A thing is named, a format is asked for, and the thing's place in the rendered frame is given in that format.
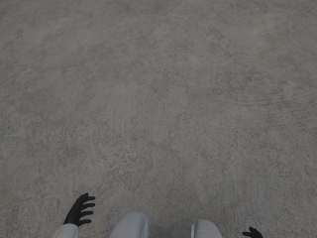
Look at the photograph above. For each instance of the robot left thigh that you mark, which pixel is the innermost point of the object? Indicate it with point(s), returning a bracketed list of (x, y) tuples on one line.
[(131, 225)]

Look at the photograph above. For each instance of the robot right hand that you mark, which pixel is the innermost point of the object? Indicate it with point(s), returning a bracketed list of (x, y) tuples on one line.
[(253, 234)]

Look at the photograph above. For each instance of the robot left forearm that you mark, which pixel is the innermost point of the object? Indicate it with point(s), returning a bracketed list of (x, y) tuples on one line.
[(67, 230)]

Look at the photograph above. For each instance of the robot left hand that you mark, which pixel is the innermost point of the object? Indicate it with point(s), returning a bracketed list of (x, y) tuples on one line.
[(75, 213)]

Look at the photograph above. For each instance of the robot thigh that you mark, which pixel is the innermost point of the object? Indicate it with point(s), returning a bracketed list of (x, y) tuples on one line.
[(204, 229), (131, 225)]

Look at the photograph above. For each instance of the robot right thigh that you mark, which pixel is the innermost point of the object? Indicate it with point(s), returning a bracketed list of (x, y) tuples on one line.
[(204, 229)]

